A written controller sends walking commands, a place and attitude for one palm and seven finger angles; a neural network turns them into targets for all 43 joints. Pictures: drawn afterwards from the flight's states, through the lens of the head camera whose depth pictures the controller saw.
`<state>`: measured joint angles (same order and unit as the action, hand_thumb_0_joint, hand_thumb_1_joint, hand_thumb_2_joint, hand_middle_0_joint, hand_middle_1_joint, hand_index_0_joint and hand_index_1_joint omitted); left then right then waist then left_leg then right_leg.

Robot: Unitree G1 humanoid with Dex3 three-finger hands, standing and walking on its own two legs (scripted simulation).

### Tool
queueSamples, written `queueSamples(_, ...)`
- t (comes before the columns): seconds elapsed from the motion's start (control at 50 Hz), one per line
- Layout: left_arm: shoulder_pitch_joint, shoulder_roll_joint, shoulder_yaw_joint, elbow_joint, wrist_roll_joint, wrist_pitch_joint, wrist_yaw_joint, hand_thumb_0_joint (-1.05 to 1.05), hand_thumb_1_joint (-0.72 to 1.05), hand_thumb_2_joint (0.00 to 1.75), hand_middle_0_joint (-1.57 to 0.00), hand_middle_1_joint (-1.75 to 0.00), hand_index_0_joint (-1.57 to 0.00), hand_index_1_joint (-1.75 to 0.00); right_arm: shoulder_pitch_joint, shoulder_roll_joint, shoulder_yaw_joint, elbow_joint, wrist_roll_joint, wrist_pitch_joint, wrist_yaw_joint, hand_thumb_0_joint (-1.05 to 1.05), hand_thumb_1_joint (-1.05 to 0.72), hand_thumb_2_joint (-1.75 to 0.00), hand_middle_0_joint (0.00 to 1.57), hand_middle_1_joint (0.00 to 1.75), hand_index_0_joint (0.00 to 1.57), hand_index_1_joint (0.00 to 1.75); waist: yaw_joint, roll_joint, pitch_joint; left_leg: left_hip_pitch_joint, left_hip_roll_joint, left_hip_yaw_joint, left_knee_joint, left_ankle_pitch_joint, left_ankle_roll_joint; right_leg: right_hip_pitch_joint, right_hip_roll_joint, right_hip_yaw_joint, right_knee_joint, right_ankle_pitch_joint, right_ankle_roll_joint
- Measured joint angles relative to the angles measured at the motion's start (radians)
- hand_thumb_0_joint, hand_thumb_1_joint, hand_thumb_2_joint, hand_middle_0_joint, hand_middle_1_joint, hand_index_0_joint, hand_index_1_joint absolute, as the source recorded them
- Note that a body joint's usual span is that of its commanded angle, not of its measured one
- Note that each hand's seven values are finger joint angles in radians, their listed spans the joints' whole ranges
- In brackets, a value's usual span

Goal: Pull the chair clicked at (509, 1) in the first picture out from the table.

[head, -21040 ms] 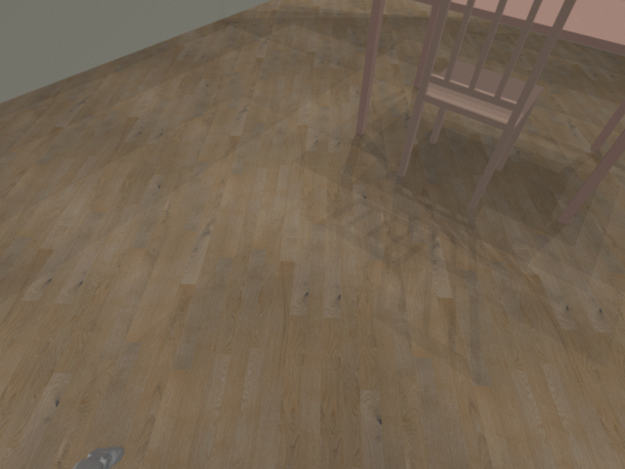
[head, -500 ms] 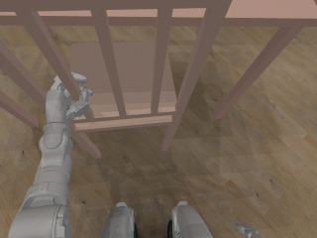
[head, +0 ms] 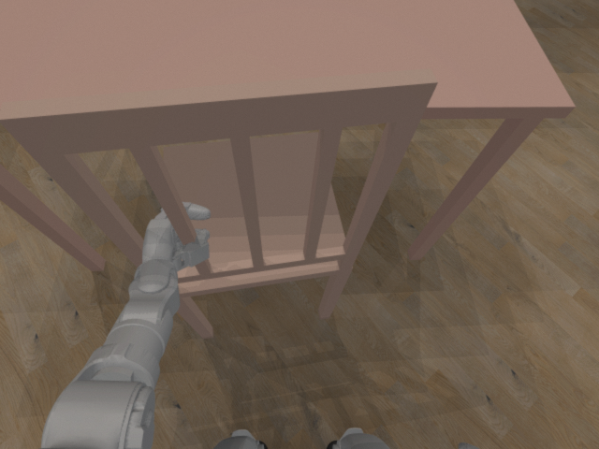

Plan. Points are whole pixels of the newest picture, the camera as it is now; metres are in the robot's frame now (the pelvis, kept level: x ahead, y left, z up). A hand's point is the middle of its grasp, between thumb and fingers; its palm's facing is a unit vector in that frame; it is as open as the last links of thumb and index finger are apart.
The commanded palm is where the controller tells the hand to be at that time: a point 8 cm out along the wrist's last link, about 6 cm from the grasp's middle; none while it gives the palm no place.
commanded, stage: step backward, pulling the chair out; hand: left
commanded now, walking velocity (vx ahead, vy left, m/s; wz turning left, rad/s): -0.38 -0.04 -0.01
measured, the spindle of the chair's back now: (251, 215) +0.44 +0.06 -0.03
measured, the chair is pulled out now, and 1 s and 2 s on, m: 0.04 0.18 0.22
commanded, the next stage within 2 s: none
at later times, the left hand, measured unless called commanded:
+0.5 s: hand (215, 280) +0.35 +0.11 -0.06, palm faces +0.05 -0.99 -0.14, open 5.3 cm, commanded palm +0.34 +0.16 -0.05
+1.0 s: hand (213, 346) +0.26 +0.11 -0.06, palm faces +0.02 -0.99 -0.16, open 5.3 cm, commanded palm +0.27 +0.16 -0.05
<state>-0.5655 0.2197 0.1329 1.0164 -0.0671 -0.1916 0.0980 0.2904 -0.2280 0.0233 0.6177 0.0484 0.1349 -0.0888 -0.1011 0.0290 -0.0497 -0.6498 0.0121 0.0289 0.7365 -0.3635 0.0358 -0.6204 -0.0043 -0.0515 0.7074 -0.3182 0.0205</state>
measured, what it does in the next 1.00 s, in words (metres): shifts its weight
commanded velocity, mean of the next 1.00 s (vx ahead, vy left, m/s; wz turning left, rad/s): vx -0.38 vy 0.01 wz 0.03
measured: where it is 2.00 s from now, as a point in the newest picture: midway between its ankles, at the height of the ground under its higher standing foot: outside the picture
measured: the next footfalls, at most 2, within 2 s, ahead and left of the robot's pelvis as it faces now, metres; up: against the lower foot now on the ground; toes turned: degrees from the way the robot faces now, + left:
left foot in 1.56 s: -0.13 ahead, +0.15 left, +0.00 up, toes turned +2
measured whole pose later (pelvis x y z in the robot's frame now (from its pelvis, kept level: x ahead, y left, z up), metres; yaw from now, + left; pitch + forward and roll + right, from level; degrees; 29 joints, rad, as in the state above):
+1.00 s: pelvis -0.11 -0.01 +0.01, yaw +0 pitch +5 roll -1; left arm -0.50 0.15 0.03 1.09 -0.08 -0.27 0.11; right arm 0.22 -0.25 0.00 0.77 0.06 -0.07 -0.13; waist -0.07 0.03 0.11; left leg -0.52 0.00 0.05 0.62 -0.21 0.01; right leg -0.49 -0.01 -0.04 0.60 -0.19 0.00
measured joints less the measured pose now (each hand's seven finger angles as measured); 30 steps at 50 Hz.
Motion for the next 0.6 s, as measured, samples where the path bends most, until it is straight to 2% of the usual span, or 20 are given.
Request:
queueSamples(0.12, -0.024, -0.01, -0.039, 0.075, 0.009, -0.015, -0.009, 0.08, 0.72, 0.77, -0.32, -1.16, -0.49, -1.45, 0.002, -0.028, -0.032, 0.051, -0.001, -0.033, -0.013, 0.01, -0.9, -0.9, 0.2, 0.3, 0.2, 0.3, 0.008, -0.007, 0.03, 0.086, -0.002, 0.011, -0.082, 0.02, 0.012, 0.086, 0.001, 0.009, -0.089, 0.031, -0.001)
queueSamples(0.24, -0.006, -0.004, -0.019, 0.058, -0.001, -0.031, -0.019, 0.07, 0.72, 0.76, -0.32, -1.16, -0.5, -1.45, -0.017, -0.024, -0.046, 0.072, -0.016, -0.058, -0.007, 0.01, -0.9, -0.9, 0.2, 0.3, 0.2, 0.3, 0.011, -0.012, 0.079, 0.129, -0.006, 0.042, -0.112, 0.04, 0.014, 0.122, -0.003, 0.039, -0.121, 0.027, -0.001)
queueSamples(0.4, 0.03, -0.009, 0.012, 0.031, -0.013, -0.039, -0.011, 0.07, 0.71, 0.76, -0.33, -1.14, -0.5, -1.45, -0.037, 0.007, -0.029, 0.086, -0.009, -0.073, -0.007, 0.01, -0.9, -0.9, 0.2, 0.3, 0.2, 0.3, 0.012, 0.007, 0.115, 0.139, 0.018, 0.046, -0.129, 0.077, -0.01, 0.142, 0.02, 0.042, -0.167, 0.063, -0.013)
queueSamples(0.48, 0.027, -0.022, 0.001, 0.04, -0.014, -0.037, -0.004, 0.07, 0.71, 0.76, -0.32, -1.13, -0.5, -1.45, -0.043, -0.005, -0.027, 0.093, 0.004, -0.084, -0.017, 0.01, -0.9, -0.9, 0.2, 0.3, 0.2, 0.3, 0.008, 0.019, 0.118, 0.126, 0.024, 0.027, -0.121, 0.089, -0.021, 0.142, 0.027, 0.024, -0.176, 0.081, -0.022)
queueSamples(0.6, 0.017, -0.036, -0.048, 0.042, -0.012, -0.015, 0.007, 0.06, 0.71, 0.74, -0.29, -1.13, -0.5, -1.45, -0.069, -0.042, -0.037, 0.109, 0.012, -0.101, -0.036, 0.01, -0.9, -0.9, 0.2, 0.3, 0.2, 0.3, 0.004, -0.003, 0.123, 0.127, 0.0, 0.025, -0.142, 0.127, -0.001, 0.131, 0.003, 0.02, -0.16, 0.098, -0.012)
